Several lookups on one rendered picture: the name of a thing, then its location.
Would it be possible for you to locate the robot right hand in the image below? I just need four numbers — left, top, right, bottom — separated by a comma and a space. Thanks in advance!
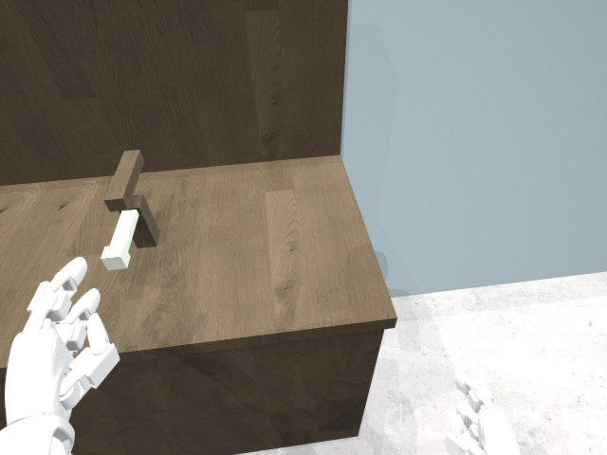
446, 373, 521, 455

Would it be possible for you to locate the robot left hand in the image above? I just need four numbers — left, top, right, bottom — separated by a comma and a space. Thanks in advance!
5, 257, 120, 426

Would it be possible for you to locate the tap lever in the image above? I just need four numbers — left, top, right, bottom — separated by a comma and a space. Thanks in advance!
101, 209, 138, 270

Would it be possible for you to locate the counter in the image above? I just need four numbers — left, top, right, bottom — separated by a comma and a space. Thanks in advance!
0, 0, 397, 455

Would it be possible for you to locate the robot left forearm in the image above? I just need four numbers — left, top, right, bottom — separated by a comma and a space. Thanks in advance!
0, 414, 75, 455

